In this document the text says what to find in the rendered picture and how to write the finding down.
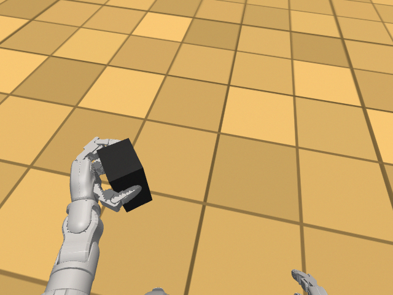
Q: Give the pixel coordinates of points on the left robot arm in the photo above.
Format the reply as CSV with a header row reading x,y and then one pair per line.
x,y
75,266

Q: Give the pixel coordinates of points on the carton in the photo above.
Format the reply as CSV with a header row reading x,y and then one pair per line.
x,y
123,170

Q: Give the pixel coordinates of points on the right robot hand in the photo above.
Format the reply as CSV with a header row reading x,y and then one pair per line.
x,y
308,283

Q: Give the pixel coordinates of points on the left robot hand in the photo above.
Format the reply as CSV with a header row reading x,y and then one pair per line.
x,y
85,182

